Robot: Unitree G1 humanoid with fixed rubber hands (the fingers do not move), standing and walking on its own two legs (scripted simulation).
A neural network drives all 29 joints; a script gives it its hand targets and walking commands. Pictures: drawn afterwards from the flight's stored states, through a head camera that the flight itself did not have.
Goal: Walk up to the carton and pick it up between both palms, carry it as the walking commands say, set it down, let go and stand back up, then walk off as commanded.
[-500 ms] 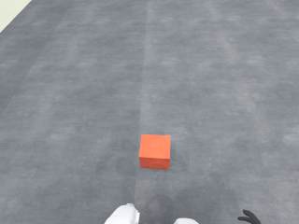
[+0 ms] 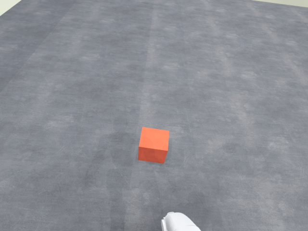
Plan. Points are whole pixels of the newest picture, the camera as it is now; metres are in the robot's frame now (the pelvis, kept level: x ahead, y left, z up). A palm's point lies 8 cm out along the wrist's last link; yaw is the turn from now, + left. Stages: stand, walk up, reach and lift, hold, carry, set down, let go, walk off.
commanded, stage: walk off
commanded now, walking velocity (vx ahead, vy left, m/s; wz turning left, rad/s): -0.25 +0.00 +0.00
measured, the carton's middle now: (153, 145) +0.73 -0.06 -0.68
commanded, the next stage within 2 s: none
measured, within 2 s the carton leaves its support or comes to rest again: neither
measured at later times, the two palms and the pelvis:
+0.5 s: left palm out of the picture -0.06 +0.22 -0.10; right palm out of the picture -0.13 -0.32 -0.15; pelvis -0.14 -0.04 +0.00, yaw -1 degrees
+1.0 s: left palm out of the picture -0.27 +0.27 -0.15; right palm out of the picture -0.21 -0.26 -0.10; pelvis -0.29 +0.00 +0.00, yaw +0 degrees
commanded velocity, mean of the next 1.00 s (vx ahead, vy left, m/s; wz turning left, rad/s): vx -0.25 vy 0.00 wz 0.00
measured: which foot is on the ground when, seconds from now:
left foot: down 0.00-0.32, up 0.34-0.78, down 0.80-1.00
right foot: up 0.00-0.30, down 0.32-0.80, up 0.82-1.00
